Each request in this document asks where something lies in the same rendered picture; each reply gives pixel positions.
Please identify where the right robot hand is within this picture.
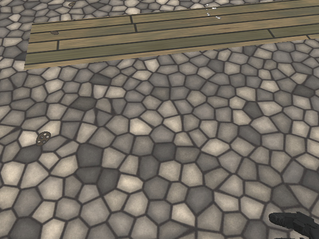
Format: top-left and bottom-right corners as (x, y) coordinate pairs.
(268, 211), (319, 239)

